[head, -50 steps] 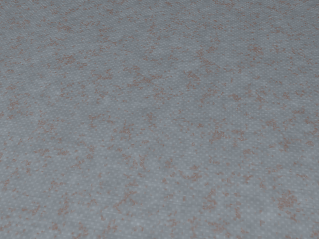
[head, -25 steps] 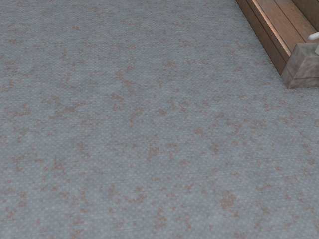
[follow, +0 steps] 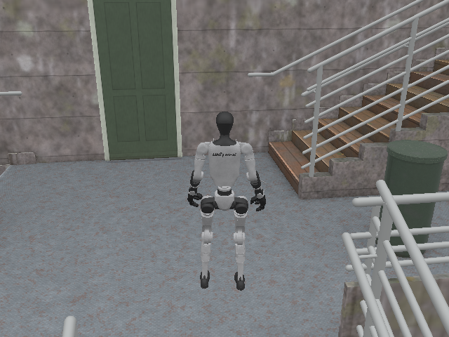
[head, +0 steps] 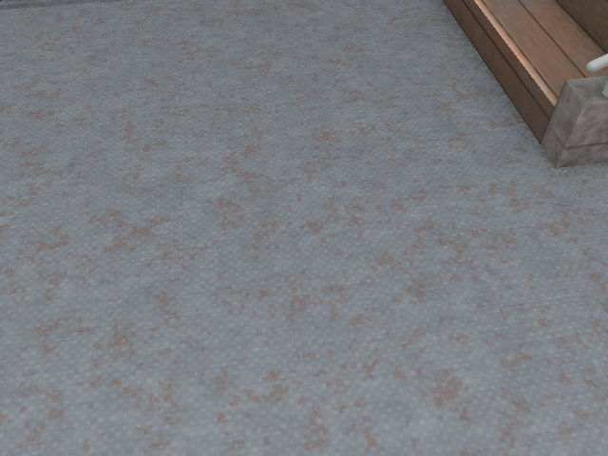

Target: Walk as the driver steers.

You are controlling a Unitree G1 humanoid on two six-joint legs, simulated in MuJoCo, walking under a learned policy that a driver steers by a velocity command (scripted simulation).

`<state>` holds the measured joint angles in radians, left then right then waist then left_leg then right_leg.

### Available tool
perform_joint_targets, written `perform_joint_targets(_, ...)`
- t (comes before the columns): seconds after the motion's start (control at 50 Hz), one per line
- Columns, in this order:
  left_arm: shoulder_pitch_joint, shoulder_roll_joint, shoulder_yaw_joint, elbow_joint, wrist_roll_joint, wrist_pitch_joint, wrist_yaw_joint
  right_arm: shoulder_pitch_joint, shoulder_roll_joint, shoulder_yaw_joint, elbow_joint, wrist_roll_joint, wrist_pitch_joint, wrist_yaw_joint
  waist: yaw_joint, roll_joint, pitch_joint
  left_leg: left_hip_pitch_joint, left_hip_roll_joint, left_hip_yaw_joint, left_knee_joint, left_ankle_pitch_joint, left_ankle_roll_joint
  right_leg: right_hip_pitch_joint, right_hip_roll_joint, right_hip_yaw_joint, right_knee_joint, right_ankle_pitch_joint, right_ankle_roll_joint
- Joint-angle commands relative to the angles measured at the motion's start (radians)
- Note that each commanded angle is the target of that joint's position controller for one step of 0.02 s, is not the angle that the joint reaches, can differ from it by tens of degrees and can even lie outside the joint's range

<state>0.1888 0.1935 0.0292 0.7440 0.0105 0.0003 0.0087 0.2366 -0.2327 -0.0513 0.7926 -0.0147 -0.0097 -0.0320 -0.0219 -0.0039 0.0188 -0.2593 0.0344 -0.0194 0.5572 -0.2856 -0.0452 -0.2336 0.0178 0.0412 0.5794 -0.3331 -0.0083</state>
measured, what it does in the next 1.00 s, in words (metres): walks ahead: right foot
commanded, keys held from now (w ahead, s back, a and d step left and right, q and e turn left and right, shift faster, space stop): no key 0.28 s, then w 0.72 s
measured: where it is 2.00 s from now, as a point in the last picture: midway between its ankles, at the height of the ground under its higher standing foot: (306, 399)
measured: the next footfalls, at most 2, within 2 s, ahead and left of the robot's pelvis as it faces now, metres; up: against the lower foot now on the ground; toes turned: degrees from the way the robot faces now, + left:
right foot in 0.98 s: +0.43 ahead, -0.10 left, +0.00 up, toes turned -1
left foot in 1.48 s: +0.67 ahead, +0.15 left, +0.00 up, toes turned +17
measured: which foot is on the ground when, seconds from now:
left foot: down 0.00-0.98, up 1.00-1.00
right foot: down 0.00-0.50, up 0.52-0.96, down 0.98-1.00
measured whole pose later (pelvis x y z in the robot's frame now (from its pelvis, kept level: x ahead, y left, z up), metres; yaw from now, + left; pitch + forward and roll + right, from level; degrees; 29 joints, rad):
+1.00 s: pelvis +0.26 +0.00 -0.02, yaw +1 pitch +2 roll +0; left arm -0.06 0.23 0.04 0.75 -0.02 -0.10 -0.05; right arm 0.50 -0.23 -0.04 0.99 0.00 -0.05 -0.02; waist -0.07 0.00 0.04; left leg 0.07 0.03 -0.01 0.55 -0.49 0.01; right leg -0.52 0.02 -0.06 0.56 -0.06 -0.09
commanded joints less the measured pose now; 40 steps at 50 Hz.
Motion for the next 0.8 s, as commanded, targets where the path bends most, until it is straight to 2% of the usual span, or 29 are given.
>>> perform_joint_targets(0.02, -0.018, 0.108, 0.028, -0.055, -0.001, -0.015, 0.003, 0.003, -0.092, -0.022, -0.044, 0.002, -0.011, -0.006, 0.004, -0.010, -0.028, 0.054, 0.009, -0.009, -0.046, 0.168, 0.013, -0.051, -0.065, 0.073, -0.129, 0.166, -0.042)
perform_joint_targets(0.28, 0.018, 0.098, 0.027, 0.033, -0.005, -0.016, 0.012, 0.024, -0.084, -0.022, 0.026, 0.008, -0.007, -0.017, 0.009, -0.004, -0.012, 0.054, 0.008, -0.008, -0.051, 0.168, 0.022, -0.052, -0.041, 0.041, -0.119, 0.159, -0.026)
perform_joint_targets(0.3, 0.042, 0.099, 0.029, 0.051, -0.007, -0.013, 0.013, 0.044, -0.076, -0.021, 0.043, 0.009, -0.005, -0.017, 0.010, -0.013, -0.032, 0.058, -0.009, 0.011, -0.044, 0.068, 0.025, -0.043, -0.032, 0.034, -0.128, 0.049, -0.031)
perform_joint_targets(0.32, 0.060, 0.124, 0.038, 0.062, -0.015, -0.008, 0.015, 0.051, -0.082, -0.025, 0.051, 0.016, -0.004, -0.018, 0.018, -0.030, -0.012, 0.019, -0.040, 0.043, -0.010, -0.099, 0.036, -0.050, -0.029, 0.044, -0.141, -0.139, -0.052)
perform_joint_targets(0.34, 0.073, 0.149, 0.046, 0.066, -0.022, -0.007, 0.016, 0.040, -0.081, -0.025, 0.047, 0.022, -0.007, -0.018, 0.029, -0.062, 0.031, -0.048, -0.056, 0.060, 0.025, -0.228, 0.048, -0.073, -0.057, 0.095, -0.181, -0.334, -0.083)
perform_joint_targets(0.36, 0.095, 0.167, 0.050, 0.067, -0.027, -0.012, 0.017, 0.014, -0.073, -0.023, 0.033, 0.027, -0.017, -0.017, 0.045, -0.104, 0.078, -0.127, -0.061, 0.070, 0.080, -0.276, 0.057, -0.081, -0.117, 0.189, -0.245, -0.477, -0.124)
perform_joint_targets(0.38, 0.126, 0.187, 0.054, 0.075, -0.031, -0.022, 0.015, -0.009, -0.052, -0.018, 0.018, 0.036, -0.035, -0.012, 0.056, -0.166, 0.105, -0.187, -0.069, 0.085, 0.166, -0.240, 0.065, -0.065, -0.200, 0.323, -0.324, -0.572, -0.175)
perform_joint_targets(0.4, 0.126, 0.208, 0.059, 0.082, -0.035, -0.034, 0.015, -0.028, -0.044, -0.016, 0.006, 0.044, -0.053, -0.005, 0.055, -0.201, 0.140, -0.213, -0.051, 0.063, 0.225, -0.191, 0.084, -0.082, -0.270, 0.438, -0.372, -0.590, -0.221)
perform_joint_targets(0.42, 0.106, 0.209, 0.059, 0.081, -0.037, -0.045, 0.016, -0.031, -0.050, -0.018, 0.003, 0.048, -0.069, 0.004, 0.044, -0.204, 0.157, -0.224, -0.024, 0.032, 0.240, -0.182, 0.109, -0.094, -0.302, 0.479, -0.384, -0.542, -0.240)
perform_joint_targets(0.44, 0.075, 0.198, 0.055, 0.076, -0.038, -0.052, 0.015, -0.010, -0.050, -0.019, 0.010, 0.050, -0.083, 0.013, 0.023, -0.198, 0.150, -0.198, -0.011, 0.025, 0.198, -0.194, 0.132, -0.091, -0.300, 0.453, -0.369, -0.466, -0.232)
perform_joint_targets(0.46, 0.024, 0.186, 0.051, 0.066, -0.044, -0.052, 0.011, 0.048, -0.043, -0.019, 0.034, 0.052, -0.094, 0.023, -0.017, -0.182, 0.128, -0.081, -0.015, 0.039, 0.068, -0.170, 0.153, -0.125, -0.264, 0.373, -0.332, -0.392, -0.199)
perform_joint_targets(0.48, -0.028, 0.169, 0.045, 0.056, -0.047, -0.048, 0.009, 0.148, -0.048, -0.026, 0.083, 0.048, -0.100, 0.029, -0.067, -0.144, 0.094, 0.115, -0.036, 0.051, -0.051, -0.069, 0.155, -0.204, -0.194, 0.265, -0.264, -0.299, -0.151)
perform_joint_targets(0.5, -0.057, 0.123, 0.033, 0.043, -0.040, -0.053, 0.008, 0.250, -0.087, -0.041, 0.126, 0.032, -0.101, 0.030, -0.096, -0.038, 0.049, 0.260, 0.022, -0.064, -0.108, -0.039, 0.157, -0.282, -0.108, 0.137, -0.068, -0.153, -0.093)
perform_joint_targets(0.52, -0.073, 0.076, 0.024, 0.006, -0.041, -0.068, 0.011, 0.359, -0.207, -0.071, 0.143, 0.029, -0.105, 0.034, -0.106, 0.258, 0.007, 0.386, 0.235, -0.464, -0.301, -0.195, 0.260, -0.451, 0.035, -0.051, 0.296, -0.098, -0.010)
perform_joint_targets(0.54, -0.093, 0.134, 0.039, -0.013, -0.053, -0.087, 0.014, 0.360, -0.198, -0.059, 0.130, 0.013, -0.111, 0.045, -0.105, 0.290, 0.027, 0.386, 0.360, -0.736, -0.403, -0.222, 0.353, -0.583, 0.035, 0.028, 0.489, -0.230, -0.015)
perform_joint_targets(0.56, -0.061, 0.154, 0.046, 0.002, -0.063, -0.097, 0.007, 0.276, -0.142, -0.039, 0.108, 0.011, -0.115, 0.042, -0.054, 0.181, 0.081, 0.370, 0.352, -0.654, -0.378, -0.202, 0.340, -0.647, -0.031, 0.066, 0.591, -0.167, -0.038)
perform_joint_targets(0.58, -0.032, 0.143, 0.043, 0.028, -0.061, -0.101, 0.000, 0.229, -0.110, -0.029, 0.090, 0.014, -0.115, 0.041, -0.032, 0.122, 0.081, 0.362, 0.301, -0.530, -0.373, -0.171, 0.302, -0.652, -0.067, 0.054, 0.605, -0.065, -0.059)
perform_joint_targets(0.6, -0.033, 0.137, 0.045, 0.037, -0.050, -0.104, -0.003, 0.200, -0.114, -0.026, 0.082, 0.018, -0.112, 0.042, -0.023, 0.082, 0.079, 0.354, 0.268, -0.439, -0.388, -0.105, 0.268, -0.650, -0.094, 0.040, 0.569, 0.021, -0.070)
perform_joint_targets(0.64, -0.054, 0.131, 0.050, 0.043, -0.035, -0.100, -0.016, 0.218, -0.068, -0.007, 0.095, 0.015, -0.100, 0.042, -0.021, 0.095, 0.061, 0.339, 0.208, -0.285, -0.405, 0.117, 0.222, -0.590, -0.119, 0.009, 0.492, 0.121, -0.063)
perform_joint_targets(0.66, -0.058, 0.114, 0.048, 0.045, -0.031, -0.096, -0.023, 0.247, -0.062, -0.004, 0.107, 0.014, -0.095, 0.040, -0.023, 0.107, 0.049, 0.344, 0.190, -0.231, -0.403, 0.224, 0.219, -0.578, -0.114, -0.015, 0.466, 0.152, -0.053)
perform_joint_targets(0.7, -0.112, 0.091, 0.040, 0.028, -0.027, -0.089, -0.029, 0.276, -0.079, -0.005, 0.118, 0.016, -0.086, 0.031, -0.032, 0.094, 0.050, 0.338, 0.173, -0.161, -0.409, 0.344, 0.222, -0.580, -0.105, -0.044, 0.375, 0.205, -0.027)
perform_joint_targets(0.74, -0.201, 0.070, 0.028, -0.003, -0.027, -0.089, -0.033, 0.270, -0.103, -0.006, 0.116, 0.014, -0.078, 0.019, -0.046, 0.081, 0.071, 0.281, 0.155, -0.110, -0.430, 0.353, 0.217, -0.535, -0.089, -0.063, 0.226, 0.283, -0.008)
perform_joint_targets(0.8, -0.296, 0.074, 0.019, -0.034, -0.036, -0.093, -0.043, 0.292, -0.129, -0.010, 0.127, 0.018, -0.078, 0.011, -0.065, 0.104, 0.102, 0.216, 0.154, -0.075, -0.465, 0.299, 0.220, -0.432, -0.059, -0.087, 0.061, 0.380, 0.001)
